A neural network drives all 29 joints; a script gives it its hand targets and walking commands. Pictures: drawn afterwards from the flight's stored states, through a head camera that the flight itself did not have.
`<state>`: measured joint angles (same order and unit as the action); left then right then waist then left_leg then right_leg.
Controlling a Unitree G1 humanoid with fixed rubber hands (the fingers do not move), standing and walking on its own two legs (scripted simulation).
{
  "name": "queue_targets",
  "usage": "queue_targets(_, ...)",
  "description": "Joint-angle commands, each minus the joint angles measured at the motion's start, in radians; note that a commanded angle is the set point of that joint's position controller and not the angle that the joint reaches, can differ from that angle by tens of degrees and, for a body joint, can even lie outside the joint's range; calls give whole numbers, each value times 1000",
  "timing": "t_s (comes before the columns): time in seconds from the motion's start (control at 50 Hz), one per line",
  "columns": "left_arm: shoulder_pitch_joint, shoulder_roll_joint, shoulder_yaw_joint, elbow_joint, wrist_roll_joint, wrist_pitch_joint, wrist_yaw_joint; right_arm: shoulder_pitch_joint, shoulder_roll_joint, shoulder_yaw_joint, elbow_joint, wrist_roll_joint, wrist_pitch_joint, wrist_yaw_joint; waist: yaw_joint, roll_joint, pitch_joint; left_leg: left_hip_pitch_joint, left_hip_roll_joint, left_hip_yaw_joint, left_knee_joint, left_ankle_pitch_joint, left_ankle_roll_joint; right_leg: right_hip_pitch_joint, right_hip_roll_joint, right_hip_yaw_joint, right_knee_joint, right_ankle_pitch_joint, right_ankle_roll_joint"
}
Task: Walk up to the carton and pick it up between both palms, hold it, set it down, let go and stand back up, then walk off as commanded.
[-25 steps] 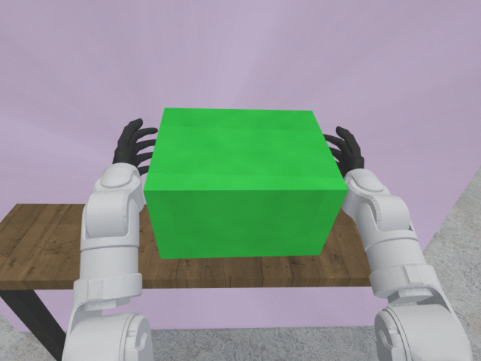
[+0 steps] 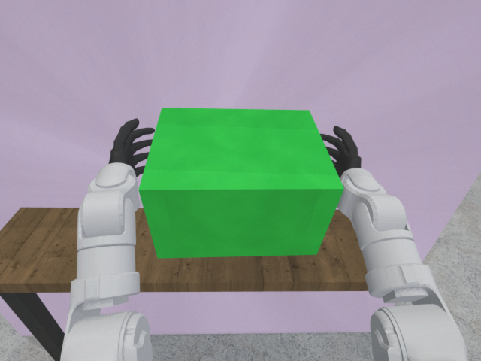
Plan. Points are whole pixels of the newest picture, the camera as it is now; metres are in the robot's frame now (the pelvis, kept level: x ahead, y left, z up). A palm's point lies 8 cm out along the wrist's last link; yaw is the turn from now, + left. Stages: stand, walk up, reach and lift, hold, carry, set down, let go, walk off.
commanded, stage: hold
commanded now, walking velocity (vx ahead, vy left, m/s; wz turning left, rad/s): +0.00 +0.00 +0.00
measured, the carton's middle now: (237, 179) +0.38 +0.01 +0.18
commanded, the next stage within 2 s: none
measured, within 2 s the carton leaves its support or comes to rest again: neither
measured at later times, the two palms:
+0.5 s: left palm (126, 168) +0.36 +0.18 +0.22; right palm (348, 175) +0.36 -0.17 +0.21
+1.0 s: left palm (126, 172) +0.36 +0.18 +0.21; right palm (344, 174) +0.36 -0.17 +0.20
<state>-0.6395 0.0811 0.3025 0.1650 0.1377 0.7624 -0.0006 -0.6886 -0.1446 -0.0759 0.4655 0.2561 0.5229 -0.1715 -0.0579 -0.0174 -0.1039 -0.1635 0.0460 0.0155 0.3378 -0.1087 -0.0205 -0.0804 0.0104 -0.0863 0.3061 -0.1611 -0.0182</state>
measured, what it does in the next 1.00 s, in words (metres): stands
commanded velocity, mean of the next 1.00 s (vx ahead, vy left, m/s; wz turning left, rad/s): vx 0.00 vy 0.00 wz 0.00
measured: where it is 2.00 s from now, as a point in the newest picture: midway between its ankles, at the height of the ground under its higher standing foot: outside the picture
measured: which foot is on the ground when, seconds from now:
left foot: down 0.00-1.00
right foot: down 0.00-1.00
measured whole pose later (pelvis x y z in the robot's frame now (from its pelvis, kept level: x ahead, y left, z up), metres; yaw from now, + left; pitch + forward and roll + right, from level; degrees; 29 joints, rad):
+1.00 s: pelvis +0.00 +0.00 +0.00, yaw +0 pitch -4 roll -1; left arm -0.65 0.08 0.30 0.20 0.15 0.77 0.00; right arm -0.71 -0.14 -0.08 0.52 0.25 0.52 -0.16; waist -0.06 -0.03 -0.09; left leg -0.16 0.04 0.02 0.33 -0.11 -0.02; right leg -0.08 0.01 -0.08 0.31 -0.16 -0.02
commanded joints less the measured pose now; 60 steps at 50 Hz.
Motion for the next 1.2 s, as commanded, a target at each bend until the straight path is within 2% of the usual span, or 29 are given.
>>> queue_targets(0.0, -708, -509, -461, -105, -109, -37, -170, -948, 566, 358, -335, 101, -76, 121, -3, 26, -334, 176, -85, -13, -44, 38, 29, 20, 44, 55, -55, 108, 50)
queue_targets(0.08, -723, -526, -481, -128, -126, -43, -166, -940, 580, 367, -325, 114, -81, 128, 4, 29, -361, 200, -77, -17, -30, 98, 23, 24, 49, 59, -47, 164, 51)
queue_targets(0.1, -751, -551, -527, -183, -165, -50, -163, -978, 600, 385, -399, 130, -93, 129, 0, 24, -433, 224, -79, -18, -20, 135, 16, 36, 54, 51, -36, 199, 56)
queue_targets(0.12, -778, -561, -543, -203, -162, -55, -158, -966, 595, 386, -380, 132, -96, 131, -13, 62, -444, 243, -81, -22, -9, 161, 4, 18, 54, 48, -36, 203, 53)
queue_targets(0.14, -779, -581, -548, -199, -177, -55, -152, -994, 603, 397, -413, 153, -102, 130, 2, 55, -462, 255, -79, -24, 0, 185, 7, 16, 58, 54, -33, 219, 55)
queue_targets(0.18, -775, -592, -593, -238, -202, -65, -140, -1004, 606, 412, -483, 160, -111, 127, -7, 52, -532, 298, -76, -32, 18, 251, -5, 22, 66, 46, -32, 272, 53)
queue_targets(0.2, -780, -596, -606, -251, -205, -69, -132, -994, 603, 421, -473, 162, -108, 129, -2, 73, -529, 311, -77, -30, 20, 246, -13, -2, 67, 46, -33, 242, 50)
queue_targets(0.22, -775, -609, -616, -261, -211, -68, -127, -996, 586, 415, -495, 161, -114, 132, -18, 83, -534, 318, -72, -37, 21, 244, -18, -17, 67, 46, -32, 241, 46)
queue_targets(0.26, -763, -602, -594, -199, -189, -57, -123, -983, 570, 389, -436, 145, -106, 138, -10, 92, -449, 277, -69, -35, 1, 161, -15, -52, 60, 47, -48, 164, 40)
queue_targets(0.28, -776, -587, -591, -206, -191, -56, -124, -991, 571, 379, -435, 140, -106, 141, -8, 71, -465, 262, -67, -29, -5, 124, -9, -39, 61, 48, -48, 149, 38)
queue_targets(0.3, -770, -589, -592, -203, -186, -58, -123, -986, 570, 377, -429, 132, -106, 142, -13, 84, -450, 251, -73, -28, -10, 120, -12, -36, 58, 46, -50, 143, 38)
queue_targets(0.36, -714, -547, -515, -120, -129, -37, -136, -957, 542, 353, -323, 103, -91, 149, -1, 63, -347, 207, -70, -18, -43, 33, 10, -32, 49, 48, -57, 80, 32)
queue_targets(0.38, -727, -559, -525, -140, -143, -37, -141, -957, 546, 353, -329, 110, -92, 151, -9, 61, -369, 218, -68, -19, -43, 28, 14, -34, 48, 48, -53, 76, 33)
queue_targets(0.44, -730, -543, -483, -76, -121, -37, -146, -989, 548, 332, -296, 101, -93, 158, 10, 41, -337, 175, -73, -17, -49, -2, 29, -32, 45, 56, -64, 44, 36)
queue_targets(0.46, -759, -537, -507, -116, -133, -43, -149, -973, 573, 346, -295, 100, -95, 156, 0, 46, -371, 181, -72, -23, -40, 28, 28, -5, 41, 60, -49, 97, 40)
queue_targets(0.52, -724, -555, -502, -108, -146, -46, -148, -1032, 591, 385, -382, 131, -108, 146, 22, 13, -439, 222, -77, -20, -25, 112, 35, 13, 50, 59, -46, 181, 54)
queue_targets(0.56, -769, -581, -529, -140, -168, -56, -145, -1040, 606, 389, -386, 136, -112, 142, 17, 34, -473, 237, -80, -20, -12, 131, 27, 6, 51, 56, -38, 192, 54)
queue_targets(0.66, -816, -572, -547, -185, -196, -76, -136, -1040, 625, 392, -430, 137, -114, 133, 8, 20, -494, 231, -85, -23, -12, 120, 26, 3, 49, 59, -38, 203, 61)
queue_targets(0.7, -768, -574, -548, -161, -184, -69, -133, -1027, 606, 387, -427, 131, -109, 131, 2, 22, -490, 244, -76, -27, -18, 116, 28, -11, 55, 56, -43, 189, 53)
queue_targets(0.76, -728, -548, -519, -126, -155, -54, -146, -937, 579, 367, -328, 118, -87, 126, -10, 36, -388, 214, -83, -23, -21, 93, 24, 6, 43, 63, -52, 183, 56)
queue_targets(0.84, -752, -554, -530, -145, -155, -50, -158, -942, 571, 350, -342, 118, -88, 125, -26, 65, -380, 206, -87, -25, -22, 86, 15, 9, 38, 63, -50, 178, 53)
queue_targets(0.9, -746, -541, -513, -148, -150, -51, -161, -963, 592, 373, -350, 128, -89, 125, 2, 49, -390, 202, -87, -20, -18, 112, 22, 30, 41, 67, -49, 196, 57)
queue_targets(0.92, -726, -556, -524, -145, -148, -48, -161, -959, 589, 378, -363, 126, -89, 122, -11, 51, -415, 228, -82, -26, -17, 125, 19, 19, 43, 59, -44, 216, 54)
queue_targets(0.98, -755, -567, -534, -200, -154, -55, -150, -971, 595, 400, -401, 147, -98, 127, 8, 64, -464, 260, -83, -25, -2, 177, 12, 16, 50, 59, -39, 235, 56)
queue_targets(1.02, -762, -578, -577, -235, -182, -59, -143, -962, 585, 396, -431, 151, -100, 121, -16, 68, -498, 285, -83, -31, 12, 223, -7, 20, 57, 47, -30, 277, 56)
queue_targets(1.06, -757, -583, -610, -316, -203, -62, -130, -961, 590, 430, -500, 183, -104, 122, -7, 79, -551, 320, -83, -37, 40, 326, -19, 33, 67, 46, -15, 336, 61)
queue_targets(1.08, -728, -593, -615, -298, -199, -60, -126, -967, 582, 435, -534, 183, -108, 120, -10, 75, -566, 336, -83, -41, 42, 330, -15, 22, 69, 44, -20, 335, 58)
queue_targets(1.12, -693, -568, -588, -274, -190, -52, -128, -936, 575, 438, -513, 178, -95, 115, -2, 43, -518, 315, -83, -33, 28, 278, -3, 21, 65, 49, -30, 329, 61)
queue_targets(1.18, -660, -519, -503, -165, -127, -27, -145, -917, 543, 392, -416, 129, -73, 119, 2, 15, -374, 230, -81, -23, -21, 116, 23, 6, 51, 60, -53, 194, 53)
